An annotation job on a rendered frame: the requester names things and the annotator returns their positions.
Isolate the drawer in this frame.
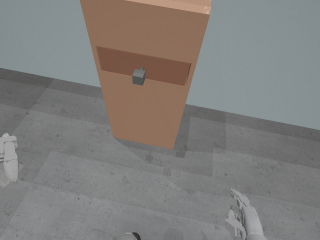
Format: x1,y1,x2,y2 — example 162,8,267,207
97,46,190,86

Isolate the robot left hand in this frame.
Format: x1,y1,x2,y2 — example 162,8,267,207
0,133,24,188

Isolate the cabinet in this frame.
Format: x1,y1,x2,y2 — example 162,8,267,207
80,0,211,150

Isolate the robot right hand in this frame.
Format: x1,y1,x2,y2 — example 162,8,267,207
225,188,264,240

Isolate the handle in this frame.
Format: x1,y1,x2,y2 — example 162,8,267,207
132,66,146,86

